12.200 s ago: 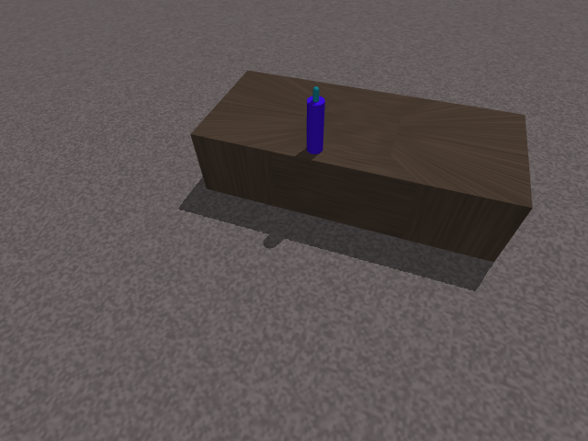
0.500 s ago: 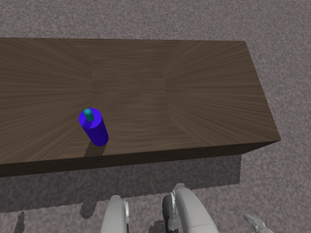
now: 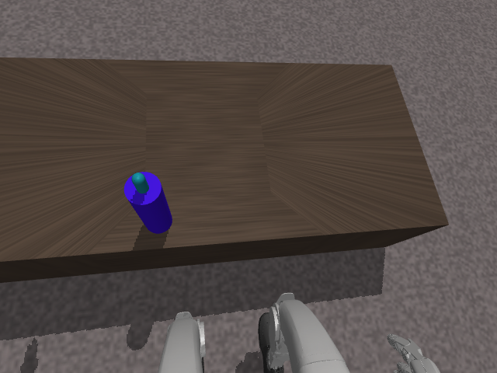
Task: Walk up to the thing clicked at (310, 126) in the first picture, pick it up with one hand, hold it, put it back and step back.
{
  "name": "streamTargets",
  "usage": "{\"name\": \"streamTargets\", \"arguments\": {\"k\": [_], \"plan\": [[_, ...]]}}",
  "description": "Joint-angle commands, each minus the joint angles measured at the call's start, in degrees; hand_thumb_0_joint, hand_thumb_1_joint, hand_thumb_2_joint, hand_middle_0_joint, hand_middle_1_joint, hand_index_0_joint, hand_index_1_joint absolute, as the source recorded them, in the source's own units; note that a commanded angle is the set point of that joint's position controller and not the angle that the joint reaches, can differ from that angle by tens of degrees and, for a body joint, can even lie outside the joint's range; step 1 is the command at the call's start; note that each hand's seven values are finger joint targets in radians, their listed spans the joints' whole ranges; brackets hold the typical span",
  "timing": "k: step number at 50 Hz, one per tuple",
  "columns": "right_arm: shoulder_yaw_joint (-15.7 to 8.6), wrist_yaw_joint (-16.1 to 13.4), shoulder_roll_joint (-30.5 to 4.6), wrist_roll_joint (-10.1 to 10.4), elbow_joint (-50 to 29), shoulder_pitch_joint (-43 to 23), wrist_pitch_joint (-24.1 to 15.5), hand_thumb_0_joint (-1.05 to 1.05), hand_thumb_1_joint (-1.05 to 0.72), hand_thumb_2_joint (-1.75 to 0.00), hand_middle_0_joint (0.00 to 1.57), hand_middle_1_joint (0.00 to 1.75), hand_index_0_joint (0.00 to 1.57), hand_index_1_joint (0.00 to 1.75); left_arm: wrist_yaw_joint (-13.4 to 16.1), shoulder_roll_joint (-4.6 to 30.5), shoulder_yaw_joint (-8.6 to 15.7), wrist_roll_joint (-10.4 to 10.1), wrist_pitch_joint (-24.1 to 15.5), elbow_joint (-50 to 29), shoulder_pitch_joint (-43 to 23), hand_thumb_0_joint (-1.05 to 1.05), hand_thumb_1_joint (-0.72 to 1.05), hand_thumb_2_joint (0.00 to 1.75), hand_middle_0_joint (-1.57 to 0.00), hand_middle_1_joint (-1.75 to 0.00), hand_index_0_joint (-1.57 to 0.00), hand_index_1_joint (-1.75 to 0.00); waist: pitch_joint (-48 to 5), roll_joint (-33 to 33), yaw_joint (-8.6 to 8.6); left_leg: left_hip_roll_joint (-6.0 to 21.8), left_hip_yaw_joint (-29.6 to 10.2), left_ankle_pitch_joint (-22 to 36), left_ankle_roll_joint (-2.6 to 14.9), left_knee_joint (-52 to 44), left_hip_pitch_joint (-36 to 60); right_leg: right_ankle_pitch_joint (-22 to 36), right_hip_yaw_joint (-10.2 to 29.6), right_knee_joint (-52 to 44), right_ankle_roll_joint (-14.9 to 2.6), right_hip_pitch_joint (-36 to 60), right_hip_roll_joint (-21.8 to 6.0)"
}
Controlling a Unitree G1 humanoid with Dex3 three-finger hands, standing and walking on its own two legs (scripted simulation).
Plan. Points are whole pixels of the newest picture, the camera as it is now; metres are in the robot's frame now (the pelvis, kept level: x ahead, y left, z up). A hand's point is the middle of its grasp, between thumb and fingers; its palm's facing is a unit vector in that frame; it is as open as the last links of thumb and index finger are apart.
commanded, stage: go down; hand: left
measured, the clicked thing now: (150, 202) +0.44 +0.16 -0.20
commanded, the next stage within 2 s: none
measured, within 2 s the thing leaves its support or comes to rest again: neither
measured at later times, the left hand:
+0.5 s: hand out of the picture +0.42 +0.37 +0.04, palm faces +0.11 -0.99 -0.02, open 17.2 cm
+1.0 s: hand out of the picture +0.42 +0.36 +0.05, palm faces +0.10 -1.00 +0.00, open 17.1 cm
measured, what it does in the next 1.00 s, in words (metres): stands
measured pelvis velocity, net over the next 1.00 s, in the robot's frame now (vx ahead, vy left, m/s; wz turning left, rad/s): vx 0.00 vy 0.00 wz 0.01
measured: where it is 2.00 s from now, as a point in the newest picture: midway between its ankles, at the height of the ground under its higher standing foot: outside the picture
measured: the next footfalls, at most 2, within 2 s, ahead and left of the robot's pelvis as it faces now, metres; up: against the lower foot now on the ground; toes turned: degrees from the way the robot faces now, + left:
none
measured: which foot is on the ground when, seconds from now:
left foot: down 0.00-1.00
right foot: down 0.00-1.00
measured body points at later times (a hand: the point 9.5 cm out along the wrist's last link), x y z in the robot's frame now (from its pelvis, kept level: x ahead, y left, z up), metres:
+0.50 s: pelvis +0.00 +0.00 +0.00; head +0.17 +0.05 +0.41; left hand +0.41 +0.42 +0.04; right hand +0.07 -0.28 -0.10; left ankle +0.00 +0.11 -0.63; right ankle +0.05 -0.14 -0.63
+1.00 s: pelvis +0.00 +0.00 +0.00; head +0.16 +0.05 +0.41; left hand +0.41 +0.41 +0.05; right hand +0.07 -0.28 -0.10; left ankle +0.00 +0.11 -0.63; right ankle +0.05 -0.14 -0.63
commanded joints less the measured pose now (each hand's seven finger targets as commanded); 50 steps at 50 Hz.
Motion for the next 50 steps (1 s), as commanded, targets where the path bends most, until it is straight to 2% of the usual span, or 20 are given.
{"name": "streamTargets", "arguments": {"k": [1,4,6,7,13,14,17,18,20,22,29,32,33,34,39,40,42,46,47,50], "plan": [[-4.4,-1.2,-12.2,0.4,-1.9,9.8,-1.1,0.0,-0.9,-0.9,0.2,0.3,0.2,0.3,-0.3,24.7,4.3,-2.1,-4.4,-13.0,-15.9,0.0,-0.46,0.09,-0.05,-0.05,-0.03,-0.06,-30.1,15.9,2.86,-0.6,-1.9,31.3,-1.12,-9.3,23.4,14.6,1.2,-4.1,-3.57,13.4,1.6],[-4.7,-1.3,-12.1,0.3,-2.0,9.3,-1.3,0.0,-0.9,-0.9,0.2,0.3,0.2,0.3,-1.1,21.8,3.2,-2.8,-4.5,-12.7,-16.1,0.0,-0.47,0.08,-0.05,-0.04,-0.03,-0.06,-29.9,14.5,1.85,-0.8,-1.4,28.3,-0.83,-9.1,21.9,13.9,1.7,-4.6,-3.38,14.0,1.6],[-4.8,-1.5,-12.2,0.4,-1.7,9.3,-1.4,0.0,-0.9,-0.9,0.2,0.3,0.2,0.3,-1.2,23.0,3.7,-3.1,-4.6,-14.0,-16.9,0.0,-0.46,0.07,-0.05,-0.04,-0.04,-0.05,-29.9,15.8,2.17,-0.8,-1.4,27.2,-1.03,-9.2,22.1,12.8,1.7,-4.6,-3.42,13.2,1.6],[-4.6,-1.6,-12.1,0.3,-1.8,9.2,-1.4,0.0,-0.9,-0.9,0.2,0.3,0.2,0.3,-1.4,21.8,3.0,-3.2,-4.3,-12.8,-16.7,0.0,-0.48,0.07,-0.05,-0.04,-0.04,-0.06,-30.1,15.3,1.41,-0.8,-1.4,26.9,-0.9,-9.0,21.9,13.0,1.7,-4.7,-3.33,13.4,1.5],[-4.4,-1.7,-11.9,0.6,-1.7,9.0,-1.5,0.0,-0.9,-0.9,0.2,0.3,0.2,0.3,-1.2,21.8,3.0,-3.5,-4.1,-12.5,-15.9,0.0,-0.46,0.08,-0.05,-0.04,-0.04,-0.05,-26.9,14.6,2.4,-0.9,-1.3,23.9,-0.77,-9.4,18.8,11.2,1.7,-4.6,-3.41,12.9,1.6],[-4.3,-1.7,-12.0,0.8,-1.9,8.5,-1.6,0.0,-0.9,-0.9,0.2,0.3,0.2,0.3,-1.1,22.3,3.6,-3.3,-4.0,-9.9,-13.0,0.0,-0.48,0.07,-0.05,-0.04,-0.04,-0.05,-26.5,14.5,2.96,-0.8,-1.6,24.2,-0.92,-9.6,18.9,10.6,1.3,-4.1,-3.49,12.1,1.7],[-4.3,-1.7,-11.9,0.7,-2.0,9.0,-1.5,0.0,-0.9,-0.9,0.2,0.3,0.2,0.3,-1.2,23.9,4.8,-3.5,-4.6,-12.7,-14.9,0.0,-0.46,0.07,-0.05,-0.04,-0.04,-0.05,-28.9,14.2,2.94,-1.0,-1.2,25.2,-0.69,-9.1,19.2,12.2,1.6,-4.5,-3.38,14.3,1.6],[-4.2,-1.8,-11.7,0.7,-2.0,8.7,-1.6,0.0,-0.9,-0.9,0.2,0.3,0.2,0.3,-1.4,22.3,3.8,-3.9,-4.7,-12.6,-14.3,0.0,-0.46,0.08,-0.05,-0.04,-0.04,-0.05,-28.8,13.9,2.85,-1.0,-1.0,25.6,-0.64,-9.1,19.1,12.8,1.8,-4.5,-3.3,15.0,1.6],[-4.2,-1.9,-11.9,0.7,-1.7,9.0,-1.6,0.0,-0.9,-0.9,0.2,0.3,0.2,0.3,-1.7,23.1,5.3,-4.3,-5.0,-13.8,-13.2,0.0,-0.45,0.08,-0.05,-0.04,-0.04,-0.05,-31.1,14.4,3.1,-1.0,-1.2,29.8,-0.81,-8.4,20.9,15.4,1.6,-4.1,-3.26,15.3,1.5],[-4.5,-1.8,-11.9,0.6,-1.7,8.9,-1.7,0.0,-0.91,-0.9,0.2,0.3,0.2,0.3,-2.0,22.4,4.9,-4.6,-4.9,-14.1,-13.3,0.0,-0.44,0.07,-0.05,-0.04,-0.04,-0.05,-31.7,14.8,2.87,-0.9,-1.5,30.6,-0.83,-8.3,22.4,15.5,1.6,-4.0,-3.22,14.8,1.6],[-4.6,-2.2,-11.9,0.8,-1.4,8.9,-1.8,0.0,-0.9,-0.9,0.2,0.3,0.2,0.3,-2.2,20.4,3.9,-5.1,-4.6,-14.0,-14.2,0.0,-0.44,0.07,-0.05,-0.04,-0.04,-0.04,-29.0,14.6,2.21,-0.7,-1.9,29.8,-1.13,-9.1,23.2,13.8,1.2,-4.5,-3.4,12.5,1.8],[-4.7,-2.3,-11.9,0.9,-1.6,8.3,-1.8,0.0,-0.9,-0.9,0.2,0.3,0.2,0.3,-2.3,19.3,3.3,-5.2,-4.6,-13.4,-13.6,0.0,-0.45,0.07,-0.05,-0.04,-0.04,-0.05,-26.4,14.0,2.35,-0.8,-1.8,25.9,-0.97,-9.8,20.9,11.5,1.2,-4.5,-3.47,11.5,1.8],[-4.7,-2.3,-11.8,0.9,-1.6,8.1,-1.8,0.0,-0.9,-0.9,0.2,0.3,0.2,0.3,-2.3,19.9,3.5,-5.2,-4.7,-14.2,-14.0,0.0,-0.43,0.06,-0.05,-0.04,-0.04,-0.04,-27.0,14.1,2.96,-0.9,-1.7,26.0,-0.93,-9.7,21.1,11.6,1.4,-4.6,-3.44,12.1,1.8],[-4.4,-2.2,-11.7,0.9,-1.7,8.3,-1.8,0.0,-0.9,-0.9,0.2,0.3,0.2,0.3,-2.3,20.9,3.9,-5.0,-4.7,-13.3,-14.8,0.0,-0.44,0.07,-0.05,-0.04,-0.04,-0.05,-26.9,13.2,2.15,-1.0,-1.5,24.6,-0.68,-9.5,19.3,11.5,1.5,-4.7,-3.34,12.9,1.7],[-4.4,-2.1,-11.8,0.8,-1.6,8.5,-2.0,0.0,-0.9,-0.9,0.2,0.3,0.2,0.3,-2.8,20.7,4.4,-5.6,-5.2,-13.7,-13.6,0.0,-0.46,0.07,-0.04,-0.04,-0.03,-0.04,-29.4,14.4,2.76,-0.9,-1.7,28.9,-0.92,-8.9,21.9,13.7,1.3,-3.9,-3.36,13.1,1.6],[-4.4,-2.1,-11.7,0.8,-1.7,8.1,-2.1,0.0,-0.9,-0.9,0.2,0.3,0.2,0.3,-2.9,20.8,4.2,-5.6,-5.3,-14.5,-14.0,0.0,-0.44,0.06,-0.05,-0.04,-0.04,-0.04,-29.4,15.1,3.22,-0.9,-1.7,28.7,-1.06,-9.1,22.2,13.2,1.4,-4.0,-3.42,12.4,1.6],[-4.5,-2.2,-11.9,0.7,-1.5,8.7,-2.0,0.0,-0.9,-0.9,0.2,0.3,0.2,0.3,-3.0,21.8,4.7,-5.7,-5.6,-15.3,-16.2,0.0,-0.44,0.07,-0.05,-0.04,-0.03,-0.04,-30.2,15.0,2.36,-1.0,-1.7,28.3,-0.97,-8.7,21.8,13.4,1.5,-4.0,-3.39,13.0,1.6],[-4.3,-2.2,-11.8,0.7,-1.7,8.3,-2.1,0.0,-0.91,-0.9,0.2,0.3,0.2,0.3,-3.1,20.5,4.5,-5.9,-5.6,-14.1,-14.5,0.0,-0.44,0.07,-0.05,-0.04,-0.04,-0.05,-29.7,13.7,2.39,-1.2,-1.5,27.8,-0.78,-8.9,20.8,13.5,1.5,-4.1,-3.38,13.9,1.5],[-4.5,-2.3,-11.8,0.8,-1.7,8.1,-2.1,0.0,-0.91,-0.9,0.2,0.3,0.2,0.3,-3.3,21.3,4.6,-6.0,-5.8,-15.6,-15.5,0.0,-0.42,0.06,-0.05,-0.04,-0.04,-0.04,-29.7,14.3,3.14,-1.2,-1.4,26.3,-0.84,-9.1,21.0,12.5,1.7,-4.3,-3.41,13.6,1.7],[-4.2,-2.3,-11.7,0.7,-1.5,8.4,-2.0,0.0,-0.9,-0.9,0.2,0.3,0.2,0.3,-3.2,22.4,5.4,-6.0,-5.8,-15.5,-15.5,0.0,-0.41,0.07,-0.05,-0.04,-0.04,-0.05,-30.5,14.2,2.98,-1.4,-1.0,26.5,-0.67,-8.9,20.2,13.5,1.9,-4.5,-3.27,15.2,1.5]]}}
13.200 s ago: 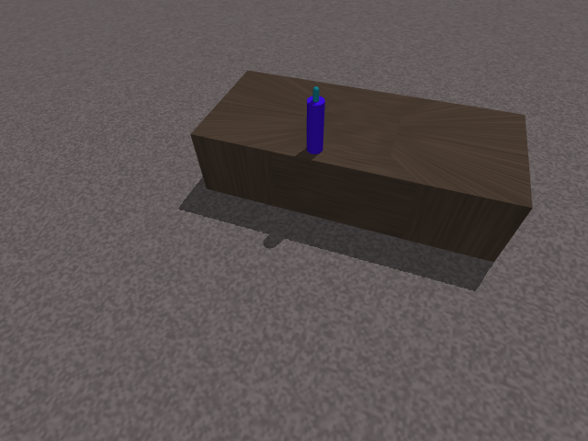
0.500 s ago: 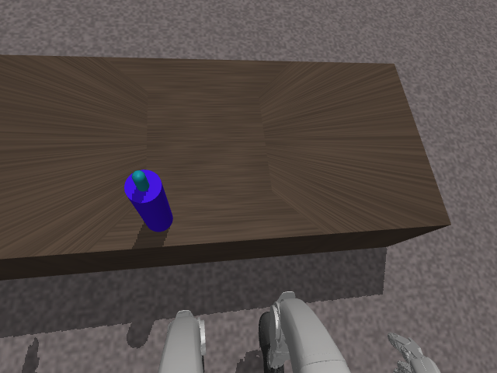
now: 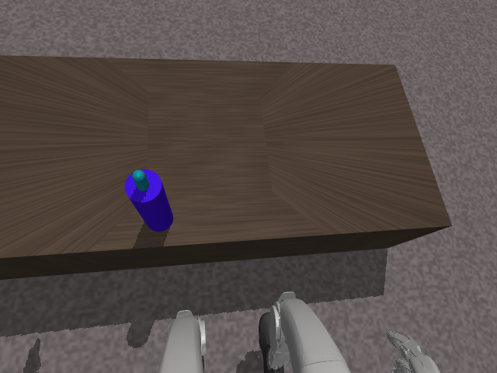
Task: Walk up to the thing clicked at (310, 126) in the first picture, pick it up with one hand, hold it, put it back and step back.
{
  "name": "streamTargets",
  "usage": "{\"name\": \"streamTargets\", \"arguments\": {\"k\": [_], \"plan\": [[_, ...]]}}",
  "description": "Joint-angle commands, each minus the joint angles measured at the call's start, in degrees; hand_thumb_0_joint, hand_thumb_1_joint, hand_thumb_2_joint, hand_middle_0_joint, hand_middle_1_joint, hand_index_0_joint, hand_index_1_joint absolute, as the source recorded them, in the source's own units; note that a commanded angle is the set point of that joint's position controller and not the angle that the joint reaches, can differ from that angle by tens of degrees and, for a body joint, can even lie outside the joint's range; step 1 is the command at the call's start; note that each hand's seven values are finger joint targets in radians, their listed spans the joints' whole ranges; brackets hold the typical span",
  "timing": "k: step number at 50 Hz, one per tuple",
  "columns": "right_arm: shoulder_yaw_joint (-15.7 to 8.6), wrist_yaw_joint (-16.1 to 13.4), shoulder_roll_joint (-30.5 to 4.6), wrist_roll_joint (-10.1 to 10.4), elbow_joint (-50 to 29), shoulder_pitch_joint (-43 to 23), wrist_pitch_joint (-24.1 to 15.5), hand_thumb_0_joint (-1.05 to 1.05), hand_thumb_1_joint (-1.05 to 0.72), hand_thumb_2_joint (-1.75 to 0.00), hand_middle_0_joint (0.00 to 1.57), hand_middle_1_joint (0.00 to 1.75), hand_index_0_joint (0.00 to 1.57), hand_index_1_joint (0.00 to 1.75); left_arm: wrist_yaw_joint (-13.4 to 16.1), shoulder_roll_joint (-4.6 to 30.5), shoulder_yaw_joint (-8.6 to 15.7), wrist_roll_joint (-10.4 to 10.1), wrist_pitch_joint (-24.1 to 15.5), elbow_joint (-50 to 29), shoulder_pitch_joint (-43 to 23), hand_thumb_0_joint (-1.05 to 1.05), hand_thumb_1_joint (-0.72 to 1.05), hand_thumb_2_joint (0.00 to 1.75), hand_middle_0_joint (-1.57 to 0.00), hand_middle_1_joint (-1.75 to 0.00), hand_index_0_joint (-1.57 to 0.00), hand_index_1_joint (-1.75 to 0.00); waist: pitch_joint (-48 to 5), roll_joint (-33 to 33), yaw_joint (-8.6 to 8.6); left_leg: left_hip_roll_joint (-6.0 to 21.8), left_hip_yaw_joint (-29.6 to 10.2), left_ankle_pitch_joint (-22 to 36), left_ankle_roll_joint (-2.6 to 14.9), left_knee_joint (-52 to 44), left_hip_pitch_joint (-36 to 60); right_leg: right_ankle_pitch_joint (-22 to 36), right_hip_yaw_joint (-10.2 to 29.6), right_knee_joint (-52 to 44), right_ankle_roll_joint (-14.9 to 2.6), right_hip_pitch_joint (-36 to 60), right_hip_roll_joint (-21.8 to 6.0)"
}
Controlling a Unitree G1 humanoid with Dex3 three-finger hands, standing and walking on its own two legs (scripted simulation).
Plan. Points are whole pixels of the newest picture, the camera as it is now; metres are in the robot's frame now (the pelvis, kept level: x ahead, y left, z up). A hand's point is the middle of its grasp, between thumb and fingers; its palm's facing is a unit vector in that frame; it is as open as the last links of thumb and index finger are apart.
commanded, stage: go down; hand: left
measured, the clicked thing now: (150, 200) +0.44 +0.16 -0.20
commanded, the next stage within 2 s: approach in 1.48 s
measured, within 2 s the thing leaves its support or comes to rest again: neither
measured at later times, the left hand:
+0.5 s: hand out of the picture +0.42 +0.36 +0.05, palm faces +0.07 -1.00 +0.01, open 16.9 cm
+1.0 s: hand out of the picture +0.43 +0.36 +0.06, palm faces +0.08 -1.00 +0.02, open 16.8 cm
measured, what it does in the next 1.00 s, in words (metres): stands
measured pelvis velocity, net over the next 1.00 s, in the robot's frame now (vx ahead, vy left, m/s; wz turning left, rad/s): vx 0.00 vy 0.00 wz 0.00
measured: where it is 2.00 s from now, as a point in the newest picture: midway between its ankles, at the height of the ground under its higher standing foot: outside the picture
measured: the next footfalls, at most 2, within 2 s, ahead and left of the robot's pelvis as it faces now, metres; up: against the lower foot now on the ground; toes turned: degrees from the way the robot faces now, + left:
none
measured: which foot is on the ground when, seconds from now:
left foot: down 0.00-1.00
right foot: down 0.00-1.00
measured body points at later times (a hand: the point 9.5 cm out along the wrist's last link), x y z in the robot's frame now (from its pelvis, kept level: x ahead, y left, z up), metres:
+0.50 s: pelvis +0.00 +0.00 +0.00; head +0.16 +0.06 +0.41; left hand +0.41 +0.42 +0.06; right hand +0.08 -0.27 -0.09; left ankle +0.00 +0.11 -0.63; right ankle +0.05 -0.14 -0.63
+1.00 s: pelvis +0.00 +0.00 +0.00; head +0.17 +0.05 +0.42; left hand +0.42 +0.42 +0.06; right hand +0.07 -0.27 -0.09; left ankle +0.00 +0.11 -0.63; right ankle +0.05 -0.14 -0.63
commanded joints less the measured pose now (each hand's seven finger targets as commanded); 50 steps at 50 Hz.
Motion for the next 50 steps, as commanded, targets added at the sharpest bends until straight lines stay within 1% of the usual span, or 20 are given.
{"name": "streamTargets", "arguments": {"k": [1,5,8,9,11,13,17,21,23,24,29,30,33,35,38,39,41,44,47,50], "plan": [[-4.5,-1.5,-12.0,0.6,-2.3,9.1,-1.3,0.0,-0.9,-0.9,0.2,0.3,0.2,0.3,-0.2,23.0,3.3,-2.4,-3.5,-11.5,-15.6,0.0,-0.41,0.07,-0.05,-0.04,-0.04,-0.05,-30.3,13.9,2.17,-1.4,-0.6,25.8,-0.13,-9.6,20.5,14.0,2.2,-6.1,-2.86,17.1,1.6],[-4.4,-1.5,-11.9,0.8,-2.5,8.8,-1.5,0.0,-0.91,-0.9,0.2,0.3,0.2,0.3,-0.4,23.6,4.1,-2.7,-3.5,-12.2,-13.8,0.0,-0.4,0.06,-0.05,-0.04,-0.04,-0.04,-29.2,14.0,2.93,-1.3,-0.7,25.7,-0.26,-10.3,20.0,13.7,2.0,-6.0,-2.94,17.2,1.6],[-4.2,-1.6,-11.6,0.9,-2.3,8.9,-1.6,0.0,-0.9,-0.9,0.2,0.3,0.2,0.3,-0.7,21.5,3.3,-3.1,-3.3,-9.9,-12.3,0.0,-0.4,0.06,-0.05,-0.04,-0.04,-0.04,-28.0,12.6,2.09,-1.3,-0.6,26.6,-0.07,-9.5,19.4,14.9,2.0,-6.3,-2.77,17.2,1.7],[-4.4,-1.6,-11.8,1.0,-2.4,8.4,-1.7,0.0,-0.9,-0.9,0.2,0.3,0.2,0.3,-0.9,21.2,3.2,-3.4,-3.5,-10.6,-11.8,0.0,-0.4,0.06,-0.04,-0.04,-0.04,-0.04,-27.1,12.7,2.47,-1.2,-0.7,26.1,-0.15,-10.0,19.4,14.1,1.9,-6.2,-2.88,16.4,1.8],[-4.7,-1.7,-11.9,1.0,-2.2,8.5,-1.8,0.0,-0.9,-0.9,0.2,0.3,0.2,0.3,-1.2,22.0,3.6,-3.7,-4.2,-12.7,-13.3,0.0,-0.4,0.05,-0.05,-0.03,-0.04,-0.03,-28.1,14.6,2.79,-1.0,-1.3,27.2,-0.54,-9.9,21.9,13.2,1.6,-5.7,-3.06,14.1,1.9],[-4.6,-1.7,-12.1,0.9,-1.9,8.7,-2.0,0.0,-0.91,-0.9,0.2,0.3,0.2,0.3,-1.5,21.7,3.1,-3.9,-4.5,-13.0,-15.1,0.0,-0.4,0.05,-0.04,-0.03,-0.04,-0.03,-28.0,15.3,1.91,-0.8,-1.8,29.0,-0.73,-9.4,22.6,13.7,1.2,-5.2,-3.17,12.5,1.8],[-4.5,-1.8,-11.9,0.9,-2.0,8.6,-2.2,0.0,-0.9,-0.9,0.2,0.3,0.2,0.3,-1.6,22.1,2.8,-3.9,-4.8,-13.5,-16.8,0.0,-0.39,0.05,-0.04,-0.04,-0.04,-0.03,-28.5,14.7,1.8,-1.0,-1.2,25.8,-0.43,-9.9,21.3,12.9,1.9,-5.5,-3.07,14.8,1.7],[-4.7,-1.8,-12.6,0.8,-1.8,8.6,-2.3,0.0,-0.9,-0.9,0.2,0.3,0.2,0.3,-1.8,20.5,1.5,-3.8,-4.2,-10.9,-16.9,0.0,-0.37,0.06,-0.04,-0.03,-0.03,-0.03,-27.1,15.6,1.57,-0.7,-2.1,25.0,-0.9,-10.2,22.8,10.2,1.0,-4.8,-3.39,10.0,2.0],[-4.5,-1.8,-12.6,0.7,-1.6,8.7,-2.2,0.0,-0.9,-0.9,0.2,0.3,0.2,0.3,-1.8,22.3,2.1,-3.4,-4.2,-10.7,-17.4,0.0,-0.38,0.06,-0.04,-0.03,-0.03,-0.03,-27.5,16.0,1.97,-0.6,-2.4,25.5,-1.04,-10.1,22.9,10.2,0.8,-4.7,-3.39,9.5,2.0],[-4.2,-1.8,-12.5,0.6,-1.8,9.1,-2.2,0.0,-0.9,-0.9,0.2,0.3,0.2,0.3,-1.7,23.8,2.8,-3.2,-4.2,-11.7,-17.9,0.0,-0.38,0.06,-0.04,-0.03,-0.03,-0.03,-28.3,16.0,2.24,-0.8,-2.0,25.8,-0.84,-9.7,22.4,11.1,1.1,-4.8,-3.31,11.3,1.9],[-3.9,-1.7,-12.2,0.6,-2.0,9.0,-2.1,0.0,-0.9,-0.9,0.2,0.3,0.2,0.3,-1.5,25.5,4.4,-3.3,-4.1,-11.3,-17.8,0.0,-0.36,0.07,-0.03,-0.04,-0.03,-0.04,-30.4,16.1,2.8,-1.1,-1.6,26.9,-0.68,-9.1,21.8,12.4,1.5,-4.3,-3.18,13.1,1.9],[-4.0,-1.7,-12.4,0.6,-2.2,9.0,-2.2,0.0,-0.9,-0.9,0.2,0.3,0.2,0.3,-1.4,24.1,3.6,-3.2,-3.9,-10.1,-17.0,0.0,-0.38,0.07,-0.04,-0.04,-0.03,-0.04,-30.5,14.4,2.25,-1.2,-1.4,27.0,-0.37,-8.9,21.2,13.2,1.6,-4.6,-3.07,14.3,1.9],[-4.0,-1.8,-12.4,0.6,-2.1,9.1,-2.0,0.0,-0.9,-0.9,0.2,0.3,0.2,0.3,-1.7,25.4,4.0,-2.8,-3.6,-11.2,-17.4,0.0,-0.35,0.07,-0.04,-0.04,-0.03,-0.04,-31.3,15.6,2.39,-1.1,-1.7,28.6,-0.68,-8.9,22.5,13.8,1.5,-4.5,-3.13,13.4,1.9],[-4.2,-1.7,-12.5,0.6,-2.2,9.4,-1.9,0.0,-0.9,-0.9,0.2,0.3,0.2,0.3,-1.9,22.8,2.9,-3.1,-3.2,-10.6,-16.3,0.0,-0.36,0.08,-0.03,-0.04,-0.03,-0.04,-30.4,15.4,2.1,-0.9,-1.9,30.0,-0.8,-8.9,23.7,14.1,1.3,-4.8,-3.18,12.4,1.9],[-4.1,-1.7,-12.5,0.8,-2.0,9.5,-1.9,0.0,-0.9,-0.9,0.2,0.3,0.2,0.3,-2.0,23.7,3.5,-3.2,-3.0,-9.5,-14.3,0.0,-0.35,0.07,-0.03,-0.04,-0.03,-0.04,-29.6,14.1,2.14,-0.9,-1.9,30.6,-0.73,-8.7,21.7,15.2,1.1,-4.6,-3.1,13.7,2.0],[-4.2,-1.6,-12.5,0.7,-2.1,10.0,-1.9,0.0,-0.9,-0.9,0.2,0.3,0.2,0.3,-2.3,22.6,2.7,-3.5,-3.0,-10.8,-15.2,0.0,-0.36,0.06,-0.04,-0.04,-0.03,-0.04,-29.9,13.9,1.87,-1.0,-1.8,31.0,-0.6,-8.6,21.9,15.6,1.2,-4.8,-3.07,14.3,2.0],[-4.3,-1.5,-12.5,1.0,-2.4,9.4,-2.0,0.0,-0.9,-0.9,0.2,0.3,0.2,0.3,-2.2,22.5,2.8,-3.7,-3.0,-11.4,-14.7,0.0,-0.37,0.06,-0.04,-0.05,-0.04,-0.04,-29.2,14.3,2.49,-1.0,-1.7,29.6,-0.61,-9.1,22.1,14.3,1.3,-4.7,-3.11,13.6,1.9],[-4.3,-1.7,-12.4,1.1,-2.0,9.6,-2.1,0.0,-0.89,-0.9,0.2,0.3,0.2,0.3,-1.9,24.5,4.1,-4.0,-3.6,-12.3,-17.2,0.0,-0.35,0.06,-0.04,-0.05,-0.03,-0.04,-29.1,14.0,2.1,-1.0,-1.6,26.6,-0.6,-9.4,21.6,12.8,1.4,-4.9,-3.04,13.8,2.1],[-4.0,-1.7,-12.3,1.0,-1.9,9.7,-2.0,0.0,-0.9,-0.9,0.2,0.3,0.2,0.3,-1.6,24.1,4.2,-4.0,-3.6,-11.5,-17.0,0.0,-0.34,0.06,-0.04,-0.04,-0.03,-0.04,-29.6,13.4,2.25,-1.2,-1.4,28.4,-0.3,-9.1,21.7,14.6,1.7,-5.3,-2.95,14.8,1.9],[-4.1,-1.8,-12.1,1.0,-2.1,9.0,-2.0,0.0,-0.9,-0.9,0.2,0.3,0.2,0.3,-1.6,24.4,3.9,-3.2,-3.4,-10.6,-14.9,0.0,-0.36,0.07,-0.03,-0.04,-0.03,-0.04,-28.0,13.9,2.64,-1.5,-0.8,24.1,-0.2,-10.0,19.3,12.6,2.1,-5.6,-3.0,16.0,1.8]]}}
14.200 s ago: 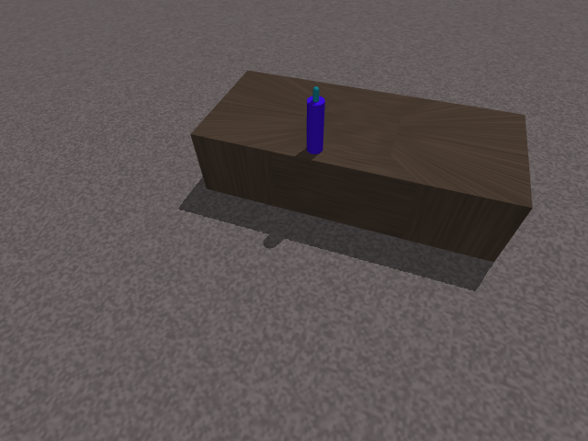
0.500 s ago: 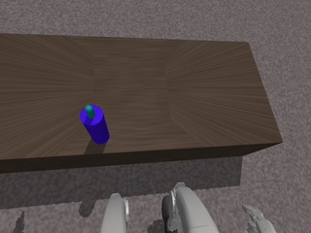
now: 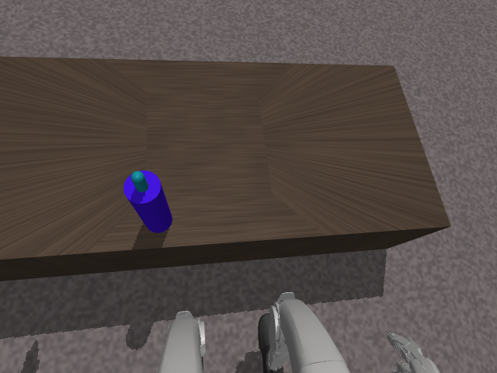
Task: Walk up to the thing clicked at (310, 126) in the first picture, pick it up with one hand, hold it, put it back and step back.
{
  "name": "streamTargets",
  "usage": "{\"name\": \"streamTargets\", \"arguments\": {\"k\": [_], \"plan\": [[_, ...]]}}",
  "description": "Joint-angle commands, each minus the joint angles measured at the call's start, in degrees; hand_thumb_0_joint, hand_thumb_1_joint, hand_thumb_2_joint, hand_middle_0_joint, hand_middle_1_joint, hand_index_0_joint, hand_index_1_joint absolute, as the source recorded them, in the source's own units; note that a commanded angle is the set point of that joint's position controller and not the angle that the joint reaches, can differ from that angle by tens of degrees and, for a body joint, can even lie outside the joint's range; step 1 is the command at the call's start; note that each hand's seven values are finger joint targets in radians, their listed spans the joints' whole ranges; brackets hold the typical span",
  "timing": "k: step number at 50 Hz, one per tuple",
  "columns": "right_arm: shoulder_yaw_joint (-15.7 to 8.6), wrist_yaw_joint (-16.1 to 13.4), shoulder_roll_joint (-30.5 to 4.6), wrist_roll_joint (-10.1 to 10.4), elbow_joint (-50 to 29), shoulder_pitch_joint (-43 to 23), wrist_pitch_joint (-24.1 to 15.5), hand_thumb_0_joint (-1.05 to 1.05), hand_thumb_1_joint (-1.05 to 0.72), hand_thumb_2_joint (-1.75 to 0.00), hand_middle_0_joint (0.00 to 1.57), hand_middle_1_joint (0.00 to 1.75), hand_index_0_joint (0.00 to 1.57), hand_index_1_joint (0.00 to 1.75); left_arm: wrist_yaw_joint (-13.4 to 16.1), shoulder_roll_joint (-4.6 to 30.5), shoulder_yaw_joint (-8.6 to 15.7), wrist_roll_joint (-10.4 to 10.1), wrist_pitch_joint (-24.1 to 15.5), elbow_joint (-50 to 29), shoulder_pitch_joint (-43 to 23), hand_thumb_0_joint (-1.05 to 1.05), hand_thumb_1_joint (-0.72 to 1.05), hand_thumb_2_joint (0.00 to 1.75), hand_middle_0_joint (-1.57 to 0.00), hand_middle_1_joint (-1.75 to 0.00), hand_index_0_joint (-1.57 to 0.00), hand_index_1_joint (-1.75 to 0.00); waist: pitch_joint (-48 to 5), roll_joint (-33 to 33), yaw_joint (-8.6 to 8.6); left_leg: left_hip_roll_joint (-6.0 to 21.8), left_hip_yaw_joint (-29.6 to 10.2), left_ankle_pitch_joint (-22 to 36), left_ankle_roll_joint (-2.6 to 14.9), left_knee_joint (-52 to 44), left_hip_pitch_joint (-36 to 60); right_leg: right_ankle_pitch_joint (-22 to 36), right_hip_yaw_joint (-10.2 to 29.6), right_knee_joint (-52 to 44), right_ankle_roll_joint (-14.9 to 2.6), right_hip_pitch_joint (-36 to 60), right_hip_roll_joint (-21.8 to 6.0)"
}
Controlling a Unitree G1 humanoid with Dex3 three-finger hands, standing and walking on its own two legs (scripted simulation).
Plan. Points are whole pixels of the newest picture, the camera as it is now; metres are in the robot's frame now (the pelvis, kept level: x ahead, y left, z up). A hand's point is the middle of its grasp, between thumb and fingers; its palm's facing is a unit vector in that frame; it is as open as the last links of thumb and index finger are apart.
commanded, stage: go down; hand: left
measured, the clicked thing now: (149, 201) +0.44 +0.17 -0.20
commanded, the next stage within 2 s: approach in 0.48 s
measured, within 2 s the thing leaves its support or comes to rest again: neither
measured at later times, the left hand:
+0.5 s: hand out of the picture +0.43 +0.37 +0.06, palm faces +0.08 -1.00 +0.01, open 16.9 cm
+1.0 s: hand (50, 192) +0.43 +0.31 -0.09, palm faces -0.01 -1.00 +0.07, open 17.5 cm
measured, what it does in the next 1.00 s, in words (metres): lowers itself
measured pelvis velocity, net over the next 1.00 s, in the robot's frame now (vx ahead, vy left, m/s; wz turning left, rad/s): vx -0.02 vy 0.00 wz -0.01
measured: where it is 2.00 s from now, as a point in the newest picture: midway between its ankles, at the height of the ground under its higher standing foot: outside the picture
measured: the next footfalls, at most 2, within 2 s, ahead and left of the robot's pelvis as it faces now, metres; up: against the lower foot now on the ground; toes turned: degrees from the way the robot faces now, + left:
none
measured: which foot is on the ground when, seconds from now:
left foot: down 0.00-1.00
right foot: down 0.00-1.00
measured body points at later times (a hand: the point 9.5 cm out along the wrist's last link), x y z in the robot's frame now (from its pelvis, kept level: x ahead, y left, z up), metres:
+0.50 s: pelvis +0.00 +0.00 +0.00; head +0.17 +0.05 +0.41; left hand +0.42 +0.42 +0.06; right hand +0.07 -0.27 -0.09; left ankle +0.00 +0.11 -0.63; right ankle +0.05 -0.14 -0.63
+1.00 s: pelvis -0.02 +0.00 -0.08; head +0.19 +0.06 +0.31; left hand +0.43 +0.36 -0.09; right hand +0.08 -0.28 -0.17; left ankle +0.00 +0.11 -0.63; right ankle +0.05 -0.14 -0.63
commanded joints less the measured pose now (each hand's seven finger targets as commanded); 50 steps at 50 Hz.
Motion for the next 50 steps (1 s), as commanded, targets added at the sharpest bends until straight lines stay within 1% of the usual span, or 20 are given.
{"name": "streamTargets", "arguments": {"k": [1,3,4,7,10,12,14,16,17,20,22,28,31,34,38,41,42,45,47,50], "plan": [[-4.6,-1.2,-11.9,0.4,-2.5,8.9,-1.4,0.0,-0.9,-0.9,0.2,0.3,0.2,0.3,0.2,23.1,2.7,-1.4,-3.3,-11.0,-15.2,0.0,-0.36,0.06,-0.04,-0.05,-0.04,-0.04,-28.1,13.9,2.63,-1.6,-0.4,24.2,-0.03,-10.0,18.8,13.3,2.3,-6.2,-2.96,16.7,1.6],[-4.3,-1.3,-11.9,0.4,-2.7,8.5,-1.5,0.0,-0.9,-0.9,0.2,0.3,0.2,0.3,-0.1,23.7,2.8,-1.3,-3.3,-11.3,-15.1,0.0,-0.37,0.06,-0.04,-0.04,-0.04,-0.04,-28.4,15.0,2.8,-1.4,-0.6,26.5,-0.2,-9.7,20.6,14.0,2.2,-6.0,-2.95,15.2,1.7],[-4.5,-1.3,-12.2,0.5,-2.4,8.9,-1.5,0.0,-0.9,-0.9,0.2,0.3,0.2,0.3,-0.1,23.1,2.6,-1.5,-3.3,-10.4,-15.2,0.0,-0.36,0.06,-0.04,-0.04,-0.03,-0.04,-28.4,14.4,2.15,-1.2,-0.9,27.4,-0.23,-9.4,20.8,14.5,2.0,-5.8,-2.95,14.7,1.7],[-4.6,-1.3,-12.1,0.5,-2.5,8.6,-1.7,0.0,-0.9,-0.9,0.2,0.3,0.2,0.3,-0.2,23.5,2.8,-1.8,-3.8,-12.0,-16.2,0.0,-0.37,0.05,-0.04,-0.04,-0.04,-0.04,-28.2,14.3,2.39,-1.2,-1.0,25.2,-0.2,-9.6,20.1,12.8,1.9,-5.7,-2.97,14.5,1.8],[-4.7,-1.3,-12.3,0.3,-2.4,8.8,-1.8,0.0,-0.9,-0.9,0.2,0.3,0.2,0.3,-0.3,22.6,2.2,-1.9,-3.9,-12.3,-17.3,0.0,-0.38,0.05,-0.04,-0.04,-0.04,-0.04,-29.1,15.9,2.01,-1.1,-1.3,27.4,-0.52,-9.5,22.4,13.3,1.6,-5.3,-3.16,12.9,1.7],[-4.7,-1.5,-12.3,0.4,-2.3,8.7,-1.8,0.0,-0.9,-0.9,0.2,0.3,0.2,0.3,-0.3,22.1,1.8,-2.0,-3.8,-11.1,-17.2,0.0,-0.35,0.06,-0.03,-0.04,-0.03,-0.04,-28.4,15.3,1.53,-1.1,-1.2,26.3,-0.4,-9.2,21.6,13.3,1.8,-5.5,-3.03,13.0,1.8],[-4.6,-1.4,-12.3,0.3,-2.1,9.0,-1.8,0.0,-0.9,-0.9,0.2,0.3,0.2,0.3,-0.1,23.1,1.7,-1.6,-3.6,-12.0,-18.4,0.0,-0.37,0.06,-0.04,-0.04,-0.03,-0.03,-29.9,15.9,1.59,-1.0,-1.5,27.6,-0.54,-9.2,22.1,13.8,1.6,-5.1,-3.12,13.1,1.7],[-4.9,-1.4,-12.5,0.4,-2.2,9.0,-1.7,0.0,-0.9,-0.9,0.2,0.3,0.2,0.3,-0.1,22.2,1.5,-1.5,-3.2,-10.1,-17.3,0.0,-0.39,0.06,-0.04,-0.04,-0.03,-0.04,-28.4,15.3,1.52,-1.0,-1.8,25.8,-0.6,-9.7,21.7,12.0,1.2,-5.1,-3.21,11.8,1.8],[-4.7,-1.4,-12.4,0.3,-2.4,9.0,-1.6,0.0,-0.9,-0.9,0.2,0.3,0.2,0.3,0.1,22.4,1.5,-1.5,-3.1,-11.2,-17.6,0.0,-0.37,0.06,-0.04,-0.04,-0.03,-0.04,-28.8,14.9,2.13,-1.2,-1.4,25.7,-0.47,-9.6,21.1,12.4,1.5,-5.6,-3.14,12.9,1.7],[-4.3,-1.4,-12.2,0.4,-2.6,9.0,-1.5,0.0,-0.9,-0.9,0.2,0.3,0.2,0.3,0.7,25.6,3.1,-1.0,-3.2,-11.7,-17.8,0.0,-0.37,0.06,-0.04,-0.05,-0.04,-0.04,-29.5,14.5,2.56,-1.3,-1.1,25.6,-0.23,-9.5,19.7,13.3,1.9,-5.4,-3.02,15.4,1.7],[-4.3,-1.4,-12.3,0.5,-2.3,8.9,-1.5,0.0,-0.9,-0.9,0.2,0.3,0.2,0.3,0.5,25.7,4.0,-1.7,-3.2,-11.6,-18.0,0.0,-0.39,0.06,-0.04,-0.05,-0.04,-0.04,-30.2,15.6,2.61,-1.1,-1.5,27.0,-0.48,-9.4,21.4,13.4,1.4,-5.0,-3.06,14.0,1.8],[-4.4,-1.3,-12.1,0.4,-2.4,8.9,-1.3,0.0,-0.9,-0.9,0.2,0.3,0.2,0.3,0.1,22.0,2.0,-1.2,-2.6,-8.8,-14.0,0.0,-0.35,0.06,-0.03,-0.04,-0.03,-0.03,-28.5,14.5,2.28,-1.0,-1.6,30.0,-0.65,-9.2,21.9,14.7,1.2,-5.3,-3.17,12.7,1.9],[-4.4,-1.1,-12.2,0.6,-2.6,9.0,-1.4,0.0,-0.86,-0.89,0.2,0.3,0.2,0.3,-0.2,21.0,2.5,-2.4,-2.9,-9.1,-12.6,0.0,-0.48,0.0,-0.04,-0.04,-0.05,-0.02,-27.5,13.1,2.38,-1.0,-1.6,29.8,-0.52,-8.7,20.3,14.9,1.1,-4.9,-3.04,13.0,1.9],[-4.4,-1.0,-11.9,0.7,-2.7,8.7,-1.7,0.0,-0.86,-0.89,0.2,0.3,0.2,0.3,-0.5,17.1,0.0,-2.3,-3.7,-6.2,-12.2,0.0,-0.5,0.0,-0.04,-0.04,-0.05,-0.02,-25.3,9.8,0.69,-1.1,-1.3,27.3,0.06,-7.3,16.3,14.8,1.5,-4.4,-2.91,12.0,1.9],[-4.4,-0.4,-12.0,0.6,-2.3,7.7,-2.2,0.0,-0.86,-0.89,0.2,0.3,0.2,0.3,-0.4,13.5,-1.5,-3.6,-6.5,-4.6,-13.0,0.0,-0.54,0.0,-0.04,-0.04,-0.05,-0.02,-23.3,9.1,0.34,-1.3,-1.3,23.4,0.23,-3.9,11.2,12.1,1.7,-0.8,-3.09,6.6,1.8],[-4.3,0.4,-12.2,0.1,-2.1,7.1,-2.6,0.0,-0.86,-0.89,0.2,0.3,0.2,0.3,-0.6,10.6,-3.5,-3.9,-9.1,-4.0,-14.5,0.0,-0.55,0.0,-0.03,-0.05,-0.04,-0.03,-25.1,11.0,-0.46,-1.5,-1.9,24.6,-0.08,0.3,9.2,11.4,1.3,4.0,-3.51,-0.1,1.5],[-4.3,0.6,-11.9,0.0,-2.2,6.6,-2.7,0.0,-0.87,-0.89,0.2,0.3,0.2,0.3,-0.6,10.3,-3.9,-3.8,-10.1,-4.1,-15.4,0.0,-0.53,0.0,-0.03,-0.04,-0.04,-0.03,-26.3,11.4,-0.41,-1.7,-1.6,22.6,0.01,2.4,7.2,10.2,1.6,5.6,-3.51,-2.0,1.4],[-4.0,1.5,-11.7,-0.7,-2.1,7.1,-2.6,0.0,-0.87,-0.89,0.2,0.3,0.2,0.3,0.2,10.5,-4.0,-3.4,-12.9,-4.6,-17.4,0.0,-0.53,0.03,-0.02,-0.05,-0.02,-0.04,-31.8,14.0,-0.69,-1.9,-1.4,25.0,-0.11,7.8,4.5,11.8,1.8,11.1,-3.73,-5.2,0.8],[-4.0,2.1,-12.1,-1.1,-1.7,7.1,-2.4,0.0,-0.87,-0.89,0.2,0.3,0.2,0.3,1.0,12.1,-3.0,-2.8,-14.5,-5.6,-20.0,0.0,-0.53,0.05,-0.01,-0.06,-0.02,-0.05,-35.1,17.3,-0.04,-1.4,-2.4,27.2,-0.74,10.2,5.9,10.6,1.3,15.5,-4.09,-10.3,0.7],[-4.6,2.9,-12.6,-2.1,-1.7,7.1,-1.9,0.0,-0.87,-0.89,0.2,0.3,0.2,0.3,2.7,11.7,-3.3,-1.5,-16.3,-8.9,-23.9,0.0,-0.51,0.08,-0.01,-0.07,-0.01,-0.07,-41.5,21.6,0.38,-1.0,-2.7,29.7,-1.27,13.3,8.2,10.5,1.1,20.1,-4.4,-14.0,0.6]]}}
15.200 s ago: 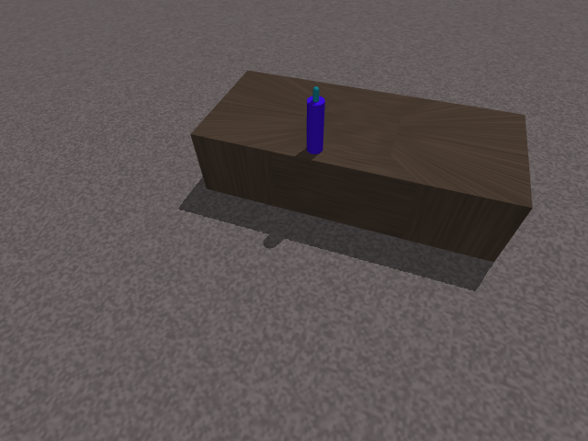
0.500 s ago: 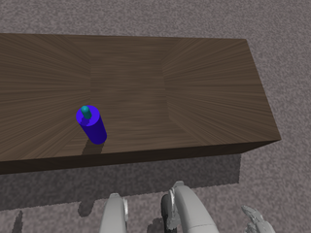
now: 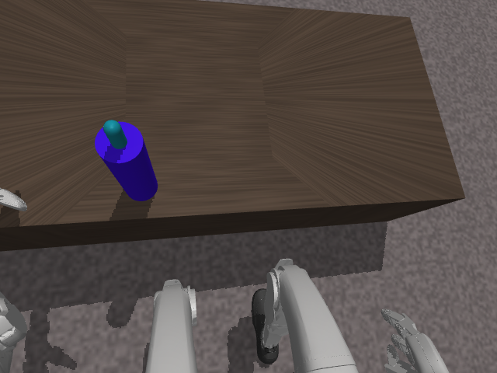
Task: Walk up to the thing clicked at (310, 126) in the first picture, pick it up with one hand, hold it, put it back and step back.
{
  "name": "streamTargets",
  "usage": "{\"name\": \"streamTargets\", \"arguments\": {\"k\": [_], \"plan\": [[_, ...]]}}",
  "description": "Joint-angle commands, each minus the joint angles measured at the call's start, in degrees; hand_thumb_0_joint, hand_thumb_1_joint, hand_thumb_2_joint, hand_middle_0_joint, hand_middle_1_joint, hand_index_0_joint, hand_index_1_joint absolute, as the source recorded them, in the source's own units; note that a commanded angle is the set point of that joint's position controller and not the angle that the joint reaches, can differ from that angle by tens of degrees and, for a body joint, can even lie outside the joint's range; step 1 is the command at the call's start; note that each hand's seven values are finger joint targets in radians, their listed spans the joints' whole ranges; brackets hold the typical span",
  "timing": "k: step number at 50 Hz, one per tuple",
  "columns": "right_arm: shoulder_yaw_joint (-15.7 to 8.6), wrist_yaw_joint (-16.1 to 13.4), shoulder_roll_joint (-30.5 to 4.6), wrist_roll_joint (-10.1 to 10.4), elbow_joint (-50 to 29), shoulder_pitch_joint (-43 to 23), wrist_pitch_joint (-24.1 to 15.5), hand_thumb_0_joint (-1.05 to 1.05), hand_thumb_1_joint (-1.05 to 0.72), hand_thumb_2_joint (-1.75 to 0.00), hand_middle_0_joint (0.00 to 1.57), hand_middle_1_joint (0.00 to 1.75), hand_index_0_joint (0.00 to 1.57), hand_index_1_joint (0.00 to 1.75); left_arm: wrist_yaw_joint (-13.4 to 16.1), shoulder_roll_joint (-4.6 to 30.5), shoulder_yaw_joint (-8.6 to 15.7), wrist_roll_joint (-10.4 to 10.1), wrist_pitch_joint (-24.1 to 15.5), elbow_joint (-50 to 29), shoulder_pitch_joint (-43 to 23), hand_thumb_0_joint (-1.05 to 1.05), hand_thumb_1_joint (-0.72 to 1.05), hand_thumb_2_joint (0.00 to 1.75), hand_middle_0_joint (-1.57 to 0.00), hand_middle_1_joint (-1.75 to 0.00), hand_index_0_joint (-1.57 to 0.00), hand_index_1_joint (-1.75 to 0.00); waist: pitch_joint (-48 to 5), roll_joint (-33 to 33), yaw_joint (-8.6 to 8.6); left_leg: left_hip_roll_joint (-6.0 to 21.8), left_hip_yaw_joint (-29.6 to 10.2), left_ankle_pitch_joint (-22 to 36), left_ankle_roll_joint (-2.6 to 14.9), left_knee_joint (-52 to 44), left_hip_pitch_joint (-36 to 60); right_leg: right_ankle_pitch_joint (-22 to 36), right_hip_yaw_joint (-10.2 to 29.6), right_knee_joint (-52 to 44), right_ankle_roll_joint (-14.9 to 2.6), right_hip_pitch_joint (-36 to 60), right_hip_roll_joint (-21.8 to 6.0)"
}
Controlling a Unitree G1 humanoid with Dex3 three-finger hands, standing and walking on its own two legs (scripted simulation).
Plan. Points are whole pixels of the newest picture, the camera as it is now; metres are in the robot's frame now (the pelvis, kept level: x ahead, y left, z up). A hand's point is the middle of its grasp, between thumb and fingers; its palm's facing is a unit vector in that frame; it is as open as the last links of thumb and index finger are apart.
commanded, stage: approach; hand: left
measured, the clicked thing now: (129, 163) +0.46 +0.17 -0.12
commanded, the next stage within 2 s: close in in 0.14 s
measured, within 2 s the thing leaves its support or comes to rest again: neither
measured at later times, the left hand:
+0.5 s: hand (119, 156) +0.48 +0.19 -0.13, palm faces +0.03 -1.00 +0.04, open 17.6 cm
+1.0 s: hand (132, 163) +0.47 +0.17 -0.14, palm faces +0.01 -1.00 -0.01, open 17.7 cm
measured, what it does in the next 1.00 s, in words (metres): lowers itself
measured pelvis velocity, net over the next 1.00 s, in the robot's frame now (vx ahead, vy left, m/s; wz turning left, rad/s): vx -0.04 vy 0.00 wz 0.01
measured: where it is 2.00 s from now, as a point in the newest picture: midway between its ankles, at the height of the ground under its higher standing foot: (224, 355)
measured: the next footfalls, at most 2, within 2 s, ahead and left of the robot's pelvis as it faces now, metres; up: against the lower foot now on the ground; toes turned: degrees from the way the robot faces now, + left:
none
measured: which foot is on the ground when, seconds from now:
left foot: down 0.00-1.00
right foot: down 0.00-1.00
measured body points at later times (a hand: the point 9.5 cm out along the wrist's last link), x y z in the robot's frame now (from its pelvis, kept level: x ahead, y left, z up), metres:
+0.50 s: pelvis -0.05 -0.01 -0.14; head +0.17 +0.02 +0.25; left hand +0.47 +0.24 -0.13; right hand +0.00 -0.27 -0.25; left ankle +0.02 +0.11 -0.55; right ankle +0.07 -0.14 -0.55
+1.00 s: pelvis -0.04 +0.00 -0.12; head +0.17 +0.04 +0.27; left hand +0.46 +0.22 -0.13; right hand +0.04 -0.27 -0.24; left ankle +0.02 +0.11 -0.55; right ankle +0.07 -0.14 -0.55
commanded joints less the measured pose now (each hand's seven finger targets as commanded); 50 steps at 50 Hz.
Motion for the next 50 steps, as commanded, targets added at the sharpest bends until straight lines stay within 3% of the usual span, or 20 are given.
{"name": "streamTargets", "arguments": {"k": [1,3,4,6,9,10,12,15,20,22,25,26,27,29,32,34,37,44,45,50], "plan": [[-4.2,0.1,-11.0,-0.7,-0.6,10.7,-0.3,0.0,-0.88,-0.89,0.2,0.3,0.2,0.3,2.4,19.0,2.6,0.3,-6.4,-13.6,-21.7,0.0,-0.51,0.08,-0.01,-0.08,-0.01,-0.08,-39.8,23.2,2.29,0.2,-1.9,34.6,-1.31,-5.1,29.2,15.1,1.2,2.4,-4.28,6.3,1.8],[-4.3,0.5,-10.8,-1.3,-0.5,10.4,0.2,0.0,-0.88,-0.89,0.2,0.3,0.2,0.3,3.5,18.2,2.6,1.2,-7.0,-14.9,-22.6,0.0,-0.52,0.09,-0.01,-0.09,-0.01,-0.08,-43.0,24.7,2.94,0.1,-1.5,36.1,-1.34,-2.9,29.2,15.9,1.4,4.8,-4.35,5.2,1.7],[-4.4,0.8,-10.7,-1.6,-0.5,10.9,0.4,0.0,-0.88,-0.9,0.2,0.3,0.2,0.3,4.0,16.7,1.6,1.8,-7.1,-15.6,-23.6,0.0,-0.52,0.1,-0.01,-0.1,-0.01,-0.09,-44.9,25.5,2.05,0.1,-1.3,37.0,-1.27,-1.8,28.8,17.3,1.5,5.8,-4.33,5.9,1.6],[-5.0,1.1,-10.3,-1.8,-0.7,10.1,0.8,0.0,-0.88,-0.89,0.2,0.3,0.2,0.3,5.0,12.6,-0.7,2.3,-6.8,-16.1,-25.7,0.0,-0.54,0.09,-0.01,-0.11,-0.02,-0.1,-44.9,24.4,1.07,-0.3,-0.6,32.9,-0.84,-0.2,24.2,16.1,1.8,7.0,-4.23,5.1,1.6],[-5.4,1.8,-10.0,-1.7,-0.7,10.1,1.3,0.0,-0.88,-0.89,0.2,0.3,0.2,0.3,7.7,9.9,-2.0,3.4,-6.1,-13.6,-26.9,0.0,-0.58,0.1,-0.01,-0.12,-0.02,-0.11,-42.8,19.3,-0.13,-0.8,0.6,24.5,0.09,2.4,14.0,13.6,2.1,9.1,-3.85,4.9,1.5],[-5.2,2.0,-9.8,-1.7,-0.7,10.8,1.4,0.0,-0.88,-0.89,0.2,0.3,0.2,0.3,8.5,8.8,-2.3,3.6,-5.8,-12.5,-27.7,0.0,-0.58,0.11,-0.01,-0.13,-0.02,-0.12,-42.2,17.3,-1.59,-1.0,0.8,22.2,0.48,3.7,10.5,13.3,2.1,9.5,-3.56,5.7,1.4],[-5.4,2.6,-9.7,-1.6,-0.8,10.3,1.7,0.0,-0.88,-0.89,0.2,0.3,0.2,0.3,10.5,4.9,-3.6,4.2,-5.1,-7.1,-25.6,0.0,-0.61,0.11,-0.01,-0.14,-0.03,-0.13,-36.3,13.3,-2.28,-1.2,1.1,16.1,0.82,5.0,3.3,9.5,1.8,10.8,-3.38,2.2,1.3],[-5.3,3.7,-9.2,-1.7,-1.5,10.3,1.9,0.0,-0.88,-0.89,0.2,0.3,0.2,0.3,14.0,6.7,-3.0,6.0,-6.0,-6.7,-27.7,0.0,-0.58,0.04,-0.02,-0.11,-0.04,-0.08,-33.6,10.6,-1.94,-1.9,2.6,7.0,1.46,6.9,-5.9,3.9,2.3,11.8,-2.76,2.8,1.1],[-5.9,5.1,-8.4,-1.7,-3.6,10.1,2.9,0.0,-0.9,-0.89,0.2,0.3,0.2,0.3,20.6,9.6,-0.5,7.3,-7.4,-15.3,-34.3,0.0,-0.58,0.04,-0.04,-0.11,-0.06,-0.09,-41.9,10.6,-0.1,-2.1,4.1,1.5,1.98,8.6,-8.7,-1.3,4.3,11.6,-1.6,7.4,0.8],[-6.4,5.2,-8.4,-1.7,-3.7,10.4,3.5,0.0,-0.9,-0.89,0.2,0.3,0.2,0.3,22.9,8.6,-1.6,8.5,-6.8,-17.7,-36.2,0.0,-0.54,0.05,-0.04,-0.11,-0.06,-0.09,-44.9,13.1,-0.19,-2.2,4.1,1.9,1.8,8.2,-6.6,-0.7,4.1,11.8,-1.79,7.8,0.8],[-7.3,5.1,-8.5,-1.3,-2.9,11.4,4.5,0.0,-0.91,-0.9,0.2,0.3,0.2,0.3,25.4,6.0,-4.2,10.7,-5.3,-18.5,-35.2,0.0,-0.57,0.04,-0.04,-0.1,-0.06,-0.08,-45.2,14.7,-0.94,-2.3,4.0,2.5,1.62,7.4,-4.8,0.6,3.2,11.9,-2.11,6.6,0.8],[-7.1,5.2,-7.9,-1.2,-2.4,11.2,4.8,0.0,-0.9,-0.89,0.2,0.3,0.2,0.3,25.6,4.6,-6.2,11.2,-4.9,-18.4,-34.9,0.0,-0.56,0.04,-0.04,-0.1,-0.06,-0.07,-44.2,15.3,-1.23,-2.2,4.1,1.7,1.69,7.4,-5.2,0.0,3.3,11.9,-2.19,5.8,0.8],[-7.4,5.1,-8.1,-0.9,-2.5,11.5,5.1,0.0,-0.9,-0.89,0.2,0.3,0.2,0.3,25.8,1.4,-8.1,11.2,-4.3,-17.3,-34.9,0.0,-0.57,0.03,-0.04,-0.09,-0.06,-0.07,-42.7,14.6,-2.6,-2.3,3.7,0.6,1.78,7.0,-5.4,-0.4,2.4,11.9,-2.33,4.2,0.9],[-7.9,4.9,-8.4,-0.4,-2.5,11.3,5.4,0.0,-0.91,-0.89,0.2,0.3,0.2,0.3,25.5,-1.8,-10.2,9.9,-3.3,-18.1,-34.2,0.0,-0.61,0.01,-0.04,-0.09,-0.06,-0.06,-40.6,12.7,-3.29,-2.2,3.5,-0.2,2.12,7.5,-6.4,-0.7,2.4,11.1,-2.26,3.3,0.8],[-7.9,4.9,-8.6,0.4,-1.9,11.7,5.7,0.0,-0.91,-0.89,0.2,0.3,0.2,0.3,25.5,-3.5,-11.2,8.2,-2.2,-18.6,-33.6,0.0,-0.61,0.0,-0.04,-0.08,-0.07,-0.05,-37.4,12.0,-2.97,-2.1,3.1,1.6,2.0,7.6,-6.8,0.9,1.7,11.7,-2.5,1.3,0.9],[-7.8,5.1,-8.3,0.8,-2.1,11.2,5.9,0.0,-0.91,-0.89,0.2,0.3,0.2,0.3,26.5,-4.7,-11.1,8.1,-1.7,-15.5,-29.4,0.0,-0.61,0.0,-0.05,-0.08,-0.07,-0.05,-34.1,9.7,-2.1,-2.2,2.8,1.3,2.02,6.7,-8.6,0.3,1.5,11.5,-2.56,1.3,1.0],[-7.8,5.4,-7.9,0.8,-2.1,10.8,6.4,0.0,-0.91,-0.89,0.2,0.3,0.2,0.3,27.7,-6.7,-11.8,8.5,-2.3,-16.0,-28.6,0.0,-0.61,0.0,-0.05,-0.08,-0.08,-0.05,-32.0,10.3,-1.43,-2.2,2.3,2.3,1.7,6.1,-8.2,1.0,1.4,12.0,-2.96,-0.8,0.9],[-8.7,6.5,-8.1,0.1,-1.9,10.9,7.4,0.0,-0.9,-0.9,0.2,0.3,0.2,0.3,30.8,-11.5,-15.6,10.4,-4.9,-21.4,-29.4,0.0,-0.61,0.0,-0.07,-0.05,-0.08,-0.03,-38.0,15.5,-0.95,-1.9,0.9,11.7,0.34,5.9,2.6,7.7,0.8,14.6,-3.68,-2.6,0.5],[-8.6,6.6,-7.7,0.1,-1.9,10.8,7.4,0.0,-0.9,-0.9,0.2,0.3,0.2,0.3,31.0,-13.5,-16.9,10.5,-4.9,-20.8,-29.3,0.0,-0.61,0.01,-0.07,-0.05,-0.08,-0.03,-38.5,15.2,-1.46,-1.9,0.6,12.9,0.26,6.1,3.0,8.3,0.7,14.8,-3.7,-2.8,0.5],[-9.2,6.8,-8.4,-0.2,-1.5,10.8,8.2,0.0,-0.9,-0.9,0.2,0.3,0.2,0.3,32.8,-12.6,-17.2,10.9,-6.0,-23.2,-31.3,0.0,-0.61,0.02,-0.07,-0.05,-0.08,-0.04,-40.3,15.4,-1.36,-2.0,0.5,13.1,0.22,6.2,4.1,8.4,0.8,15.0,-3.71,-2.5,0.3]]}}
